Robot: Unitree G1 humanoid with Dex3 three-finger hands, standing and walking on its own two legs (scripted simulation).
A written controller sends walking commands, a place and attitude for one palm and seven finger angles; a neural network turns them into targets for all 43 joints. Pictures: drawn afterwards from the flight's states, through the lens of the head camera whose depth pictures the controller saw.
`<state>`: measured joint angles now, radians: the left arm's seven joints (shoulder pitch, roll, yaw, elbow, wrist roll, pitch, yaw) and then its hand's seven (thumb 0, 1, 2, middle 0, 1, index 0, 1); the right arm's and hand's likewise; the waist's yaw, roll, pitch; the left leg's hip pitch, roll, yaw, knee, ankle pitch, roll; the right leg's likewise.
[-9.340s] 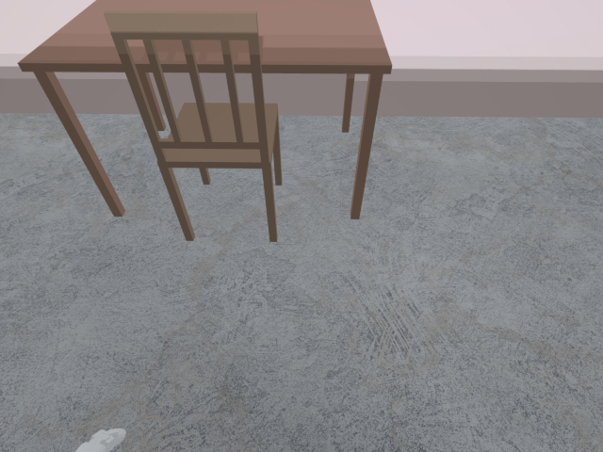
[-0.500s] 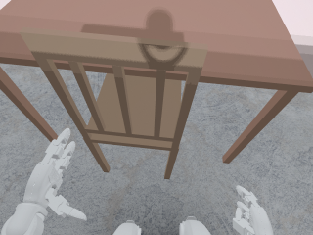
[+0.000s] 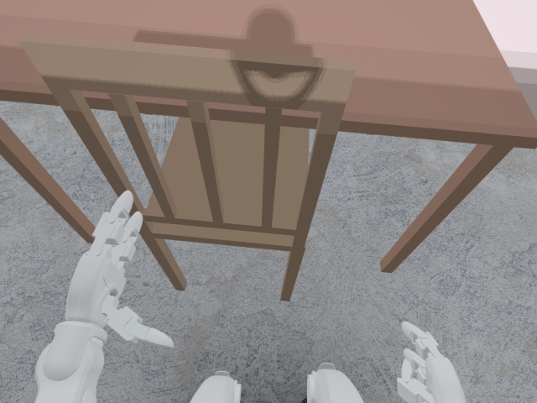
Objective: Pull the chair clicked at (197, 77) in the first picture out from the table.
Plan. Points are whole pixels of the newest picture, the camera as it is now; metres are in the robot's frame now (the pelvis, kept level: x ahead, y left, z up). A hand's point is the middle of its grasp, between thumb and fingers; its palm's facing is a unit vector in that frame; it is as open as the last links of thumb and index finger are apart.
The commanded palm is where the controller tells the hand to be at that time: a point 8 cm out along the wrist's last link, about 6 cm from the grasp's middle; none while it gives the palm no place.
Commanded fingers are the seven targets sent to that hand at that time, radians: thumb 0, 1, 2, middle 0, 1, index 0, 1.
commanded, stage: aim the fingers beside a spindle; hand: left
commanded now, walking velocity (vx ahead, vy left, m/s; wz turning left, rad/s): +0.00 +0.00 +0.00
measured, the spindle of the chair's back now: (210, 172) +0.49 +0.12 +0.01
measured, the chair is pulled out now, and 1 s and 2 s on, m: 0.00 0.00 0.00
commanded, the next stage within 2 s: none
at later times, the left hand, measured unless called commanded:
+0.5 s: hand (175, 273) +0.30 +0.15 +0.01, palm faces -0.09 -1.00 -0.03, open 17.0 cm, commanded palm +0.29 +0.20 +0.02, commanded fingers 0.00 -0.50 0.30 -0.06 -0.08 -0.06 -0.08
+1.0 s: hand (197, 243) +0.35 +0.12 +0.01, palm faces -0.10 -0.99 -0.03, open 17.0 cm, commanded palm +0.33 +0.17 +0.00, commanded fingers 0.00 -0.50 0.30 -0.06 -0.08 -0.06 -0.08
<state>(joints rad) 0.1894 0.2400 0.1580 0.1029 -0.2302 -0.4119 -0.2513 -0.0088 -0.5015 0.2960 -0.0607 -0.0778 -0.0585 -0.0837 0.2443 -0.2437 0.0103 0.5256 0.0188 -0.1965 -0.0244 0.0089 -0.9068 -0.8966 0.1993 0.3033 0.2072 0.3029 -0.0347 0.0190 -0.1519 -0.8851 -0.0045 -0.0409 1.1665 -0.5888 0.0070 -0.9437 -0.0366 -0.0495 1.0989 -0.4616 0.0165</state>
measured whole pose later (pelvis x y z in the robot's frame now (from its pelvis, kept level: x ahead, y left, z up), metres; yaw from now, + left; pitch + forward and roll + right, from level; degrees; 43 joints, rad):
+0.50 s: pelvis +0.00 -0.01 -0.01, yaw +0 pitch +20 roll -1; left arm 0.05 0.21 0.12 0.25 -0.20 -0.41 -0.22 -0.01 -0.50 0.30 -0.06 -0.08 -0.06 -0.08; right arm 0.22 -0.25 0.00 0.53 0.02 -0.14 -0.02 0.01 -0.91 -0.90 0.20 0.30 0.21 0.30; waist -0.04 0.02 -0.16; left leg -0.96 0.00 -0.04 1.21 -0.60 0.00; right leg -1.03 -0.03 -0.04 1.16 -0.48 0.01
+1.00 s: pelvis -0.01 +0.00 -0.02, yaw +0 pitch +23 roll -1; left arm -0.18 0.19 0.08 0.39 -0.15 -0.46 -0.13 -0.01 -0.50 0.30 -0.06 -0.08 -0.06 -0.08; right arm 0.23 -0.25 0.00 0.57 0.00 -0.10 0.00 0.01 -0.91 -0.90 0.20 0.30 0.21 0.30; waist -0.05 0.02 -0.16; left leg -1.05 -0.01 -0.03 1.28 -0.62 0.01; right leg -1.12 -0.04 -0.04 1.22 -0.49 0.02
